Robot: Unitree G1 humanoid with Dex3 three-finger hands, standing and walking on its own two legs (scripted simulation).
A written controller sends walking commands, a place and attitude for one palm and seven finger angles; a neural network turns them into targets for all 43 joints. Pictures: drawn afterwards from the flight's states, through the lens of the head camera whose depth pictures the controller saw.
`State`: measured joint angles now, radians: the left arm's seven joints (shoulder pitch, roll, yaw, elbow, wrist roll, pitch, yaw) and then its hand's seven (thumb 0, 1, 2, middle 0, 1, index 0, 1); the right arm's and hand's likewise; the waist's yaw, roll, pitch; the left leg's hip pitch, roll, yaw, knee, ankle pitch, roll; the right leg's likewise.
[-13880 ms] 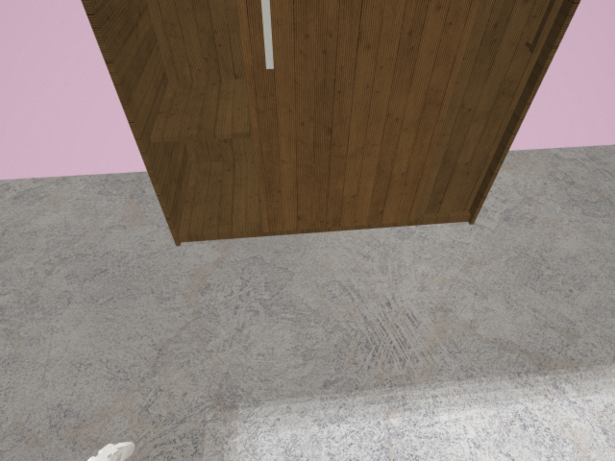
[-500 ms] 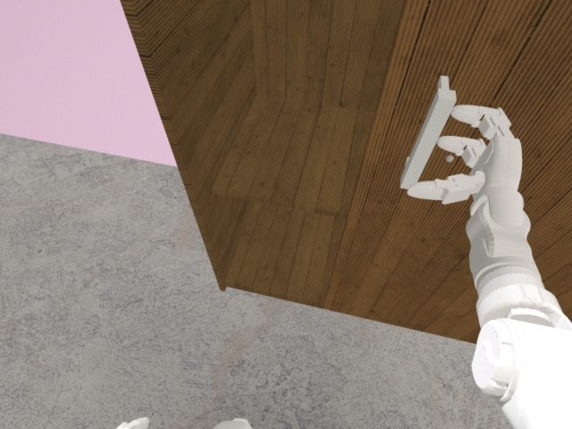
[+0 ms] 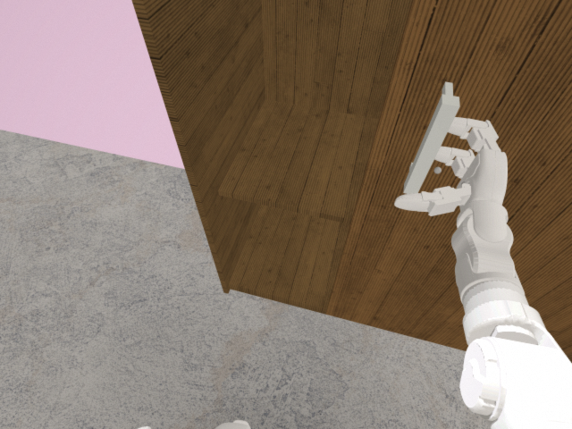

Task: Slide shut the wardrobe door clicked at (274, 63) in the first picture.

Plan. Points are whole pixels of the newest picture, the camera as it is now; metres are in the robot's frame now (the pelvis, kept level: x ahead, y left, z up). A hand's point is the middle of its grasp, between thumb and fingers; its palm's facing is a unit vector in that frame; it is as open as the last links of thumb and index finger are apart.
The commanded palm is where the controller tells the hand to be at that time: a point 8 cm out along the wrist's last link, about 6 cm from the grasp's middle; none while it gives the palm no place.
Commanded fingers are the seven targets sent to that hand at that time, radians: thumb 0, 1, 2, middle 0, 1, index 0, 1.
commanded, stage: slide the fingers in behind the handle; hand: right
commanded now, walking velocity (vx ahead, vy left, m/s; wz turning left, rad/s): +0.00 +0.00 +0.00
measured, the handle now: (428, 142) +0.52 -0.13 +0.12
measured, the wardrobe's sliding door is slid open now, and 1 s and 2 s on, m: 0.37 0.37 0.37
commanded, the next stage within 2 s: grip the handle and tug to test in 1.40 s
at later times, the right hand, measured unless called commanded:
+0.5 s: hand (425, 170) +0.46 -0.12 +0.12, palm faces +0.10 +0.99 -0.01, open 14.0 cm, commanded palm +0.43 -0.17 +0.12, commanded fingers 0.00 0.50 -0.30 0.30 1.20 0.30 1.20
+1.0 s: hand (411, 167) +0.47 -0.10 +0.12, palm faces +0.11 +0.99 +0.00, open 14.0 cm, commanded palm +0.44 -0.15 +0.12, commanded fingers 0.00 0.50 -0.30 0.30 1.20 0.30 1.20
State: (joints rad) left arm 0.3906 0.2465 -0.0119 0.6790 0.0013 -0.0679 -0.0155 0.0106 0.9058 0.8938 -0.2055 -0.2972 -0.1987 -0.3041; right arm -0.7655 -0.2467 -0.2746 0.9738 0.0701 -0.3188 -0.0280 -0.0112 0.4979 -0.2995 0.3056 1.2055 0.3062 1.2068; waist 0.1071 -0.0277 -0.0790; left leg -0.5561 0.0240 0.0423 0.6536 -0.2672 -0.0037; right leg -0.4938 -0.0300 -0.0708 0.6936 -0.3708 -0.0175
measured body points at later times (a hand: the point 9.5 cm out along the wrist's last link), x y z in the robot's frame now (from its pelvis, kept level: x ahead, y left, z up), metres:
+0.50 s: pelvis +0.01 +0.01 +0.00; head +0.05 +0.01 +0.45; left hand +0.08 +0.26 -0.12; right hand +0.45 -0.17 +0.13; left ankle +0.03 +0.13 -0.72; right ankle -0.02 -0.10 -0.72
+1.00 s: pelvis +0.01 +0.01 +0.00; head +0.06 +0.02 +0.45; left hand +0.06 +0.26 -0.12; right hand +0.46 -0.15 +0.12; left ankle +0.03 +0.13 -0.72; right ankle -0.02 -0.10 -0.72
